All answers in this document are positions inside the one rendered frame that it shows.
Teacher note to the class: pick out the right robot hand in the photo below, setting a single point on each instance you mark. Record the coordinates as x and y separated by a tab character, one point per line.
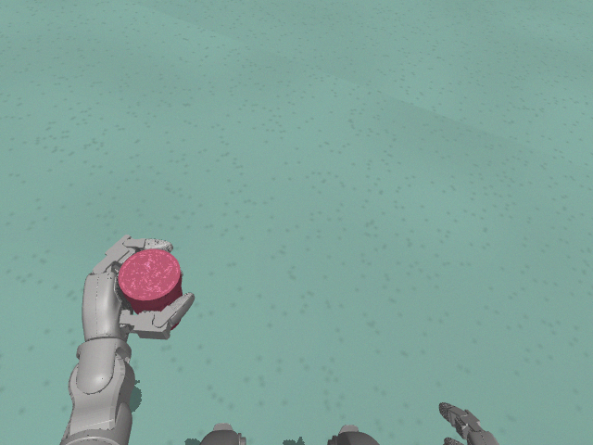
467	426

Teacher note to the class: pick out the cup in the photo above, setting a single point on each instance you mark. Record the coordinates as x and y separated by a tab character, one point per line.
151	280

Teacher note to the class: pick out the left robot hand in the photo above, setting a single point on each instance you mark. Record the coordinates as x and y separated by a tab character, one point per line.
105	310

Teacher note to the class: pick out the left robot arm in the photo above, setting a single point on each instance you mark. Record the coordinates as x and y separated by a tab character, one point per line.
100	387

